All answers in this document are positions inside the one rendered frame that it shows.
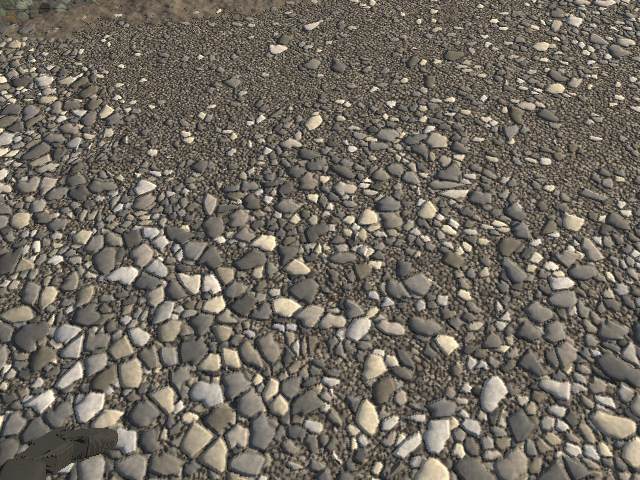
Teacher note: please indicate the robot left hand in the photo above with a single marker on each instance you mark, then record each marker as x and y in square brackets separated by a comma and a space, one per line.
[57, 449]

